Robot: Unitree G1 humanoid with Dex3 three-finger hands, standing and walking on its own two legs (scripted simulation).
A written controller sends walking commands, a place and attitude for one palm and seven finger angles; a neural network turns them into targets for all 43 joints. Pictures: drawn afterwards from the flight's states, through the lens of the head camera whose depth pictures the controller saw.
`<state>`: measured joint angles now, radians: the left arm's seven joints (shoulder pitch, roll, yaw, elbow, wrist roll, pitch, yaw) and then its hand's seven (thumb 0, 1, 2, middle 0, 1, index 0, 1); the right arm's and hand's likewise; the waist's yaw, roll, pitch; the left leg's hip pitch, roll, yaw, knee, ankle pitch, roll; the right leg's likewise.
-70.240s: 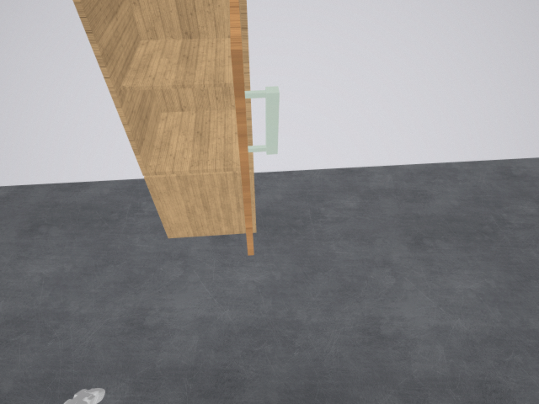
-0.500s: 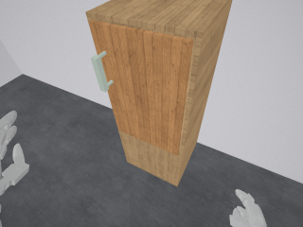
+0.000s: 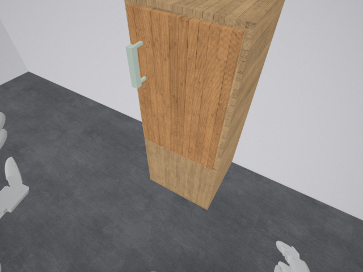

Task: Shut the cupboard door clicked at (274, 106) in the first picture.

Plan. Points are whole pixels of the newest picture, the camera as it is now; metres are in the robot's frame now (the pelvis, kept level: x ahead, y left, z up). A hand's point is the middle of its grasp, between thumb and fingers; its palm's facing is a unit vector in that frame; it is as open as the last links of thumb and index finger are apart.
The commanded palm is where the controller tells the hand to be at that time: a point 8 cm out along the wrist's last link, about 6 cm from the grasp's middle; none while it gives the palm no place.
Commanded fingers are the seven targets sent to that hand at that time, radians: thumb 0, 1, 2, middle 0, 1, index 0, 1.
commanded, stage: step back with the hand held close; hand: left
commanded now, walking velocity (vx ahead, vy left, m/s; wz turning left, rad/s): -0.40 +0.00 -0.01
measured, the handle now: (138, 65) +0.72 +0.21 +0.09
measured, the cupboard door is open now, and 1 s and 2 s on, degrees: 0 0 0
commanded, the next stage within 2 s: stop stepping back and stand still in 0.58 s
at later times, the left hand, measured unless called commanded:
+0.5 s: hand out of the picture +0.13 +0.28 +0.18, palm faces +0.45 -0.78 -0.43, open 7.4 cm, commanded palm +0.06 +0.32 +0.19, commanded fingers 0.00 0.90 0.90 -0.20 -0.30 -0.20 -0.30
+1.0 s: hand out of the picture +0.05 +0.28 +0.18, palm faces +0.40 -0.82 -0.41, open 7.4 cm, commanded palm +0.01 +0.32 +0.19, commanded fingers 0.00 0.90 0.90 -0.20 -0.30 -0.20 -0.30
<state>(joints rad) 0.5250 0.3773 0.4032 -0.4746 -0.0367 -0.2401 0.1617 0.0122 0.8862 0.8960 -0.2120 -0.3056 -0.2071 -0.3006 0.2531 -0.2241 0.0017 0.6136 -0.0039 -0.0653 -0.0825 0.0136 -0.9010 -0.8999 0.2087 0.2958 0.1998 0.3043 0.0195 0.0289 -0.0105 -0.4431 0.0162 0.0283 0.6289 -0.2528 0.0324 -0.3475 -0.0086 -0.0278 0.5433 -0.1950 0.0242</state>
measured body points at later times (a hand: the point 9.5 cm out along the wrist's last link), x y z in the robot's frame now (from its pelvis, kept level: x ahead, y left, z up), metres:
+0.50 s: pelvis -0.07 +0.01 +0.00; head -0.05 +0.04 +0.45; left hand +0.10 +0.32 +0.20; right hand +0.11 -0.23 -0.07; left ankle +0.02 +0.10 -0.73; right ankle -0.01 -0.13 -0.72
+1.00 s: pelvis -0.14 +0.02 -0.01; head -0.19 +0.05 +0.44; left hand +0.03 +0.32 +0.20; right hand -0.04 -0.25 -0.08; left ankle +0.01 +0.10 -0.72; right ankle -0.21 -0.12 -0.73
